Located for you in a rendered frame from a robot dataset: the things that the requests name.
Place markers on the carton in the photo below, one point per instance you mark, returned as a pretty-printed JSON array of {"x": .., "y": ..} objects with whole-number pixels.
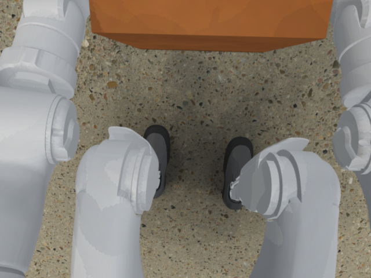
[{"x": 211, "y": 25}]

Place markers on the robot left upper arm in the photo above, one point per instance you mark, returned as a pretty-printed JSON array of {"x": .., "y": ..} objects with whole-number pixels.
[{"x": 37, "y": 131}]

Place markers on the robot right forearm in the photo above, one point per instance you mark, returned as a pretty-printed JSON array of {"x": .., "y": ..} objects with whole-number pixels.
[{"x": 351, "y": 21}]

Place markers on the robot right upper arm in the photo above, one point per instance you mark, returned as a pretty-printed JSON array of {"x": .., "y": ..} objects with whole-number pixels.
[{"x": 352, "y": 146}]

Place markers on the robot left forearm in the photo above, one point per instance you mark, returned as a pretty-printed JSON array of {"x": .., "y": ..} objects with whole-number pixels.
[{"x": 46, "y": 46}]

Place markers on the right robot foot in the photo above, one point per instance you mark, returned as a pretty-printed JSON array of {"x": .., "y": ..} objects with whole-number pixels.
[{"x": 238, "y": 152}]

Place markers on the left robot foot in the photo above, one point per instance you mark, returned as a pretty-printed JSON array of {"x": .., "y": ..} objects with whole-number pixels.
[{"x": 159, "y": 139}]

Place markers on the robot foot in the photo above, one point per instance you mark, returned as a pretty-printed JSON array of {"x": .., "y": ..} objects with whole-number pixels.
[
  {"x": 238, "y": 152},
  {"x": 159, "y": 139}
]

